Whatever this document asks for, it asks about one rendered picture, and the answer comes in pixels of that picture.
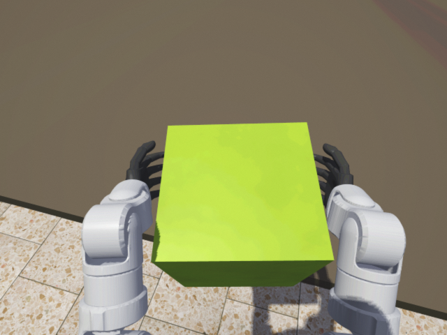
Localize robot left hand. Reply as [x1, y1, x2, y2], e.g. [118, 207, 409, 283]
[125, 141, 165, 200]

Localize robot right forearm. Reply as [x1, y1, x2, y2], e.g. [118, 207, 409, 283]
[326, 184, 406, 335]

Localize robot right hand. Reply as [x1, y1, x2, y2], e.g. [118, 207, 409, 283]
[313, 143, 353, 208]

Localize carton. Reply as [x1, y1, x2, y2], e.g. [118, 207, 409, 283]
[151, 122, 334, 287]

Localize robot left forearm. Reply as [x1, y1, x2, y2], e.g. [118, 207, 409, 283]
[78, 179, 153, 335]

